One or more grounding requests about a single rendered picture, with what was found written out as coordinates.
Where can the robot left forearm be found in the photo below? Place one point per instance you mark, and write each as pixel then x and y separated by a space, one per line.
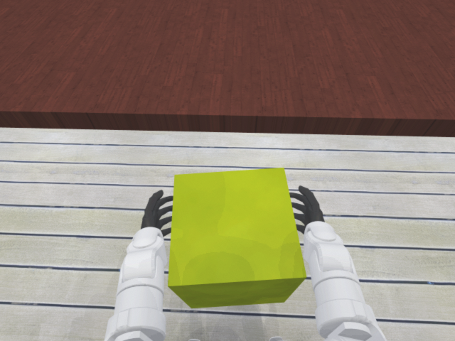
pixel 138 313

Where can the robot right forearm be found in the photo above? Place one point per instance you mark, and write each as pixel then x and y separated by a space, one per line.
pixel 341 308

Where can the left robot hand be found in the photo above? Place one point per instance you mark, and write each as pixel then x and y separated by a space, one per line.
pixel 152 214

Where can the carton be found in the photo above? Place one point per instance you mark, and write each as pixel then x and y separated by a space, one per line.
pixel 234 239

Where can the right robot hand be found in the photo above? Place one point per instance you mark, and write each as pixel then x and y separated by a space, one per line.
pixel 310 208

